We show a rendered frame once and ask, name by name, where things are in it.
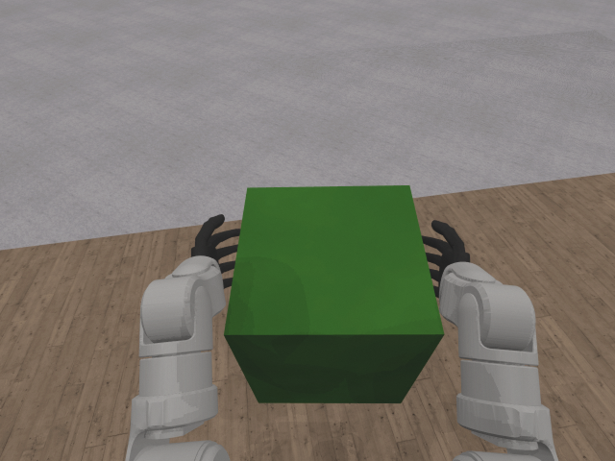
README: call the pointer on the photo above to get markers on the robot right forearm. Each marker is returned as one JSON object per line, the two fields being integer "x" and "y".
{"x": 500, "y": 397}

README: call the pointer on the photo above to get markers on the right robot hand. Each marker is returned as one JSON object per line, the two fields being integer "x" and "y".
{"x": 452, "y": 252}

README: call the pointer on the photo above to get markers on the left robot upper arm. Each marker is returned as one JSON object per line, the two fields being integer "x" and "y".
{"x": 185, "y": 451}

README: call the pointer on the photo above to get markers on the left robot hand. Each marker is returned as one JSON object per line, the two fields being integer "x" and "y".
{"x": 205, "y": 244}

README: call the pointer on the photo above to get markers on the carton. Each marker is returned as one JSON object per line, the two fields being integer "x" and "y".
{"x": 332, "y": 299}

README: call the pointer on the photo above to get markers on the robot left forearm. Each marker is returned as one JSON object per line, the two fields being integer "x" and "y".
{"x": 176, "y": 394}

